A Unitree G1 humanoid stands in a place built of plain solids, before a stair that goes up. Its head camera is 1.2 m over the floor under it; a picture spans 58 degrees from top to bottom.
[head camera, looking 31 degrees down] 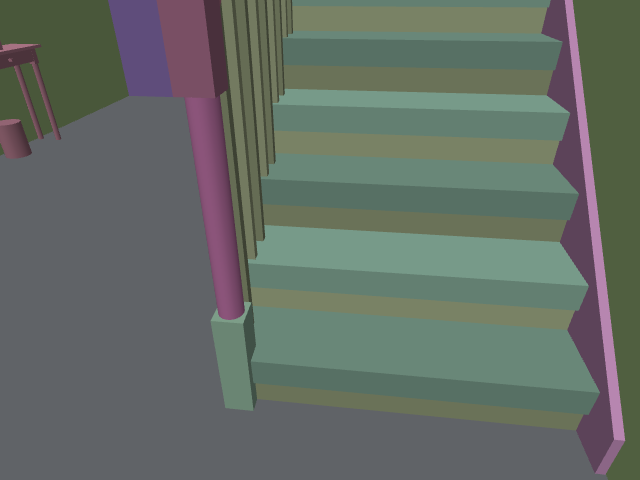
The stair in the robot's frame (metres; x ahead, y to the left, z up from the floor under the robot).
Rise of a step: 0.20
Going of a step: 0.23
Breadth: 1.10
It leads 7 degrees to the right of straight ahead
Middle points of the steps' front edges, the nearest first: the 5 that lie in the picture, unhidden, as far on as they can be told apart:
0.89 -0.29 0.20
1.12 -0.27 0.40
1.36 -0.30 0.60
1.59 -0.33 0.80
1.82 -0.36 1.00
